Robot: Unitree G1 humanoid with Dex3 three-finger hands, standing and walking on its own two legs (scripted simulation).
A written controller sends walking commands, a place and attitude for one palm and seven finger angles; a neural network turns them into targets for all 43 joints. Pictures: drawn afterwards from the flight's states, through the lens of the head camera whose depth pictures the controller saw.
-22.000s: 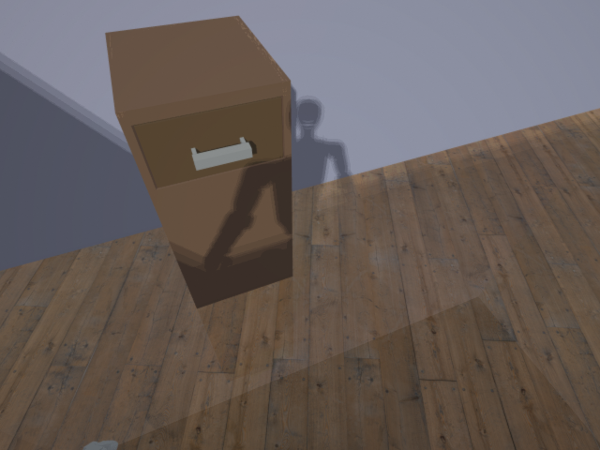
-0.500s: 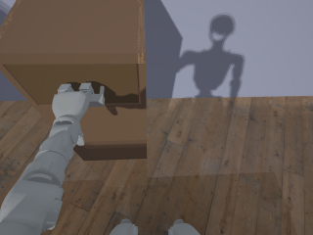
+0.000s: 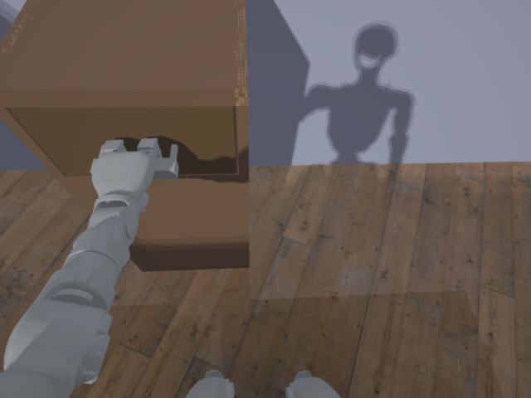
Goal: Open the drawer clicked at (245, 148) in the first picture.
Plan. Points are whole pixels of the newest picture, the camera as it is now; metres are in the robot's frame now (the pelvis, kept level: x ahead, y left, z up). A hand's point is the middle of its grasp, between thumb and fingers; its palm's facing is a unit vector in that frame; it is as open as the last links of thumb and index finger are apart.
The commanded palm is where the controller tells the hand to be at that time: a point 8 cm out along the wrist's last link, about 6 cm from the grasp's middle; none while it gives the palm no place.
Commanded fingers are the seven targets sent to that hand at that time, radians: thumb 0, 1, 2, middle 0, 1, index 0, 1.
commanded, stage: close the thumb around the handle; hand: left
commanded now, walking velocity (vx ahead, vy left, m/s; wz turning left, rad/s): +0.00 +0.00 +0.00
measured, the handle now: (138, 159) +0.51 +0.21 -0.01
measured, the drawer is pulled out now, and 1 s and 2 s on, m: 0.00 0.06 0.19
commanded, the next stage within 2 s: pull the drawer open in 0.24 s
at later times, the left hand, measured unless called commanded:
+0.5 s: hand (137, 192) +0.46 +0.20 -0.02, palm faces -0.07 -0.04 -1.00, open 6.4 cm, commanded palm +0.42 +0.20 +0.04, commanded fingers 0.00 0.90 0.90 -0.40 -1.35 -0.40 -1.35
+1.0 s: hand (132, 222) +0.40 +0.20 -0.02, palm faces -0.04 -0.07 -1.00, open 6.4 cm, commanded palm +0.36 +0.20 +0.04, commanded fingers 0.00 0.90 0.90 -0.40 -1.35 -0.40 -1.35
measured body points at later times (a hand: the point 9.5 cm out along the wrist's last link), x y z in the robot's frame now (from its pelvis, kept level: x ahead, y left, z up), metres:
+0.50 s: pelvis +0.00 +0.00 +0.00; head +0.11 +0.00 +0.44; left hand +0.45 +0.20 +0.03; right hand +0.03 -0.27 -0.13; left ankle +0.00 +0.08 -0.67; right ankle -0.01 -0.11 -0.67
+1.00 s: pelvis +0.03 +0.00 +0.02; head +0.11 +0.00 +0.46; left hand +0.40 +0.20 +0.03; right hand +0.13 -0.26 -0.11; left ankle +0.00 +0.08 -0.67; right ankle -0.01 -0.11 -0.67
